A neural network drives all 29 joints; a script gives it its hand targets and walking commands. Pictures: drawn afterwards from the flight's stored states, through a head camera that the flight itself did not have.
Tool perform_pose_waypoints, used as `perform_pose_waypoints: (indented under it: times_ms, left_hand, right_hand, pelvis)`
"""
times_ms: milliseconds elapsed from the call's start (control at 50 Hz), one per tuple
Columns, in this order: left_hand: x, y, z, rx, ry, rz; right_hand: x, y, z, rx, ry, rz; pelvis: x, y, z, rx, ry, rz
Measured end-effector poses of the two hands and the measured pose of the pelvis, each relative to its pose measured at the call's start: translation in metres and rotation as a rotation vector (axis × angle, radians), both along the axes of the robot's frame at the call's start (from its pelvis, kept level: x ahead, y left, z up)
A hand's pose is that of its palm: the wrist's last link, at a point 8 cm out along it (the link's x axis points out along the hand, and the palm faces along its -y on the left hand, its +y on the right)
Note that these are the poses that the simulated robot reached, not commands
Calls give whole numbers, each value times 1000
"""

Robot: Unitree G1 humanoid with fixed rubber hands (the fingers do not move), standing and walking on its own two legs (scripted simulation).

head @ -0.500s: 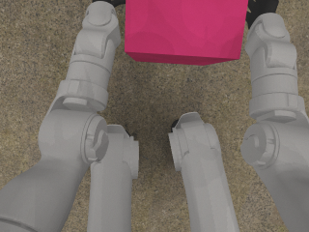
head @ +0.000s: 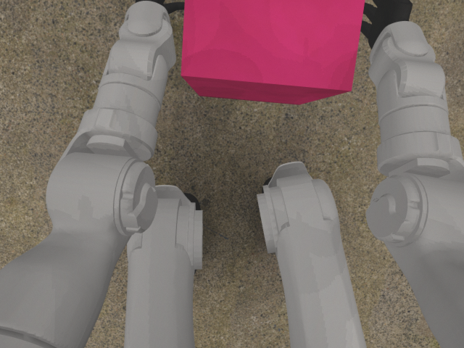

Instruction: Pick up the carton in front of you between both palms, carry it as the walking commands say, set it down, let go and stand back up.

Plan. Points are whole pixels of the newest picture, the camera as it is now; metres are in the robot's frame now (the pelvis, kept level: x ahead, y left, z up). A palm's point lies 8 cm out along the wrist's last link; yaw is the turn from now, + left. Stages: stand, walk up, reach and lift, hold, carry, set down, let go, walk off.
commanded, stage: set down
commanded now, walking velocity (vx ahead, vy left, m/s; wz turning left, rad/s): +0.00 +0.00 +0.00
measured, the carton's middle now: (262, 29) +0.52 -0.11 -0.25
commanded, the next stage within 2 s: let go in 1.82 s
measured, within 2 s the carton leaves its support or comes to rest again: neither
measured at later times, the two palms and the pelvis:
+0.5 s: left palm (151, 4) +0.56 +0.04 -0.17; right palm (386, 24) +0.49 -0.26 -0.17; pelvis -0.01 +0.00 -0.01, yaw -1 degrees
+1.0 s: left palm out of the picture +0.57 +0.05 -0.12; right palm (449, 4) +0.49 -0.31 -0.12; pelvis -0.01 +0.00 +0.01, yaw -2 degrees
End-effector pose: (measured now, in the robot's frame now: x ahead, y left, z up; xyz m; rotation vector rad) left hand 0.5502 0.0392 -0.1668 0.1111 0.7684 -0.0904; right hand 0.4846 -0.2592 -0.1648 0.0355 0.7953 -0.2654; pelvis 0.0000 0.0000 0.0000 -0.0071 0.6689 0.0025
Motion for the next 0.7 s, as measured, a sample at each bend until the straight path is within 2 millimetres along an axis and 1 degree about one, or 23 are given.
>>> perform_pose_waypoints:
  times_ms: [400,500,540,600,660,700]
  left_hand:
    - [4,3,-3,-30,-9,-49]
    - [5,3,-6,-33,-22,-58]
    - [4,5,-11,-26,-24,-68]
    - [1,15,-23,5,-15,-54]
    - [0,30,-34,28,-11,-25]
    - [1,38,-37,36,-20,-18]
  right_hand:
    - [2,-4,-3,16,-19,34]
    - [4,-4,-7,13,-28,26]
    - [2,-4,-13,9,-19,32]
    - [-5,-9,-25,-16,9,4]
    - [-11,-23,-34,-41,15,-43]
    - [-12,-33,-35,-52,3,-65]
  pelvis:
    - [-6,1,-6,-3,-37,-5]
    - [-6,1,-8,-3,-52,-9]
    - [-6,1,-8,-2,-58,-11]
    - [-5,0,-8,-1,-62,-15]
    - [-4,-1,-9,0,-59,-20]
    - [-3,-2,-11,1,-56,-25]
